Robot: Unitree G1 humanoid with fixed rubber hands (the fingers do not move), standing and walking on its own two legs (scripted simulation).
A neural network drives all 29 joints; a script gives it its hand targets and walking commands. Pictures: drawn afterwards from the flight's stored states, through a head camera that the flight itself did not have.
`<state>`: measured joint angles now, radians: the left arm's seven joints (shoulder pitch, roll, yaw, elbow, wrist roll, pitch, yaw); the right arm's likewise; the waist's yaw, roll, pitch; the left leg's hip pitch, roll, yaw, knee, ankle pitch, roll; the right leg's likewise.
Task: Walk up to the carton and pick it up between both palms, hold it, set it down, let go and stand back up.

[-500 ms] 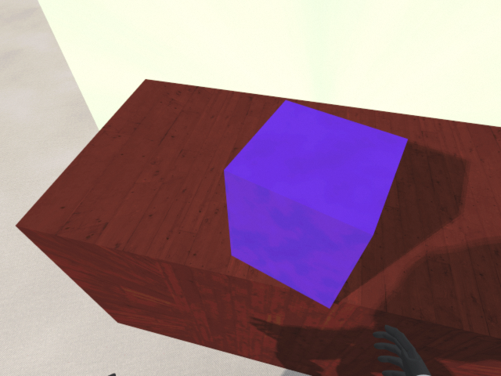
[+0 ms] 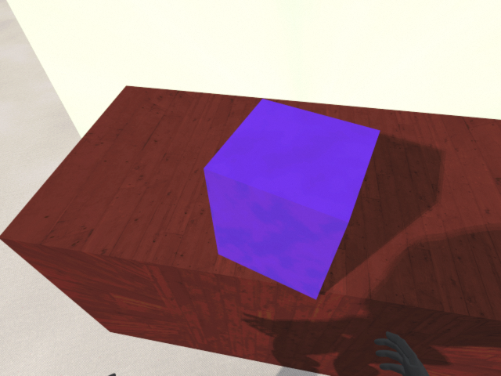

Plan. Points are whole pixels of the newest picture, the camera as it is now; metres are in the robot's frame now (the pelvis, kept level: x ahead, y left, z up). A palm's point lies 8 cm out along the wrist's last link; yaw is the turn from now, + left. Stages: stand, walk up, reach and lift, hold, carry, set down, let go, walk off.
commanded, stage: walk up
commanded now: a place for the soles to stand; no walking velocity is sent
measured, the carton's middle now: (289, 199) +0.39 -0.06 +0.04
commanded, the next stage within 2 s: reach and lift in 0.24 s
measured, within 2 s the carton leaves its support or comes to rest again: neither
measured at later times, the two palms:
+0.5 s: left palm (118, 335) +0.20 +0.24 -0.08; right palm out of the picture +0.13 -0.26 -0.10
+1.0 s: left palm (93, 323) +0.20 +0.27 -0.03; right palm (382, 356) +0.16 -0.19 -0.04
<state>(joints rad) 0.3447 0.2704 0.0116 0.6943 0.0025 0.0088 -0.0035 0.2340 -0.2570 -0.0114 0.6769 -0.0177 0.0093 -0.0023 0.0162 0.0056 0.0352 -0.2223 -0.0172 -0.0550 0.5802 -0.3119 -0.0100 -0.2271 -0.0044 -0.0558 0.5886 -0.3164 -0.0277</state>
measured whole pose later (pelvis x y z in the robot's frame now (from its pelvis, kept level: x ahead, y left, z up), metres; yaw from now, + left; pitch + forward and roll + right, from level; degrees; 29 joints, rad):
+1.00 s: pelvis +0.02 +0.04 +0.01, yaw -5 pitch -6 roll -2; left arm 0.27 0.29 -0.01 0.34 -0.08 0.15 -0.06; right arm 0.28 -0.11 -0.05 0.49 0.02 -0.14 -0.08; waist 0.00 0.03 0.07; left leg -0.03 0.00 0.05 0.43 -0.29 0.03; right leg -0.03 0.01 0.04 0.34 -0.21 0.02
